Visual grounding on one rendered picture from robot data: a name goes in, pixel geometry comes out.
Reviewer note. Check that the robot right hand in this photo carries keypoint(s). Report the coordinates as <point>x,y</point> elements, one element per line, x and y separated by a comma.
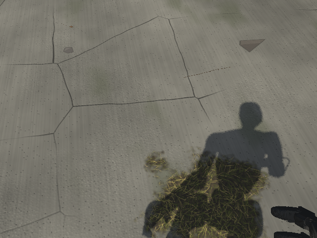
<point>301,216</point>

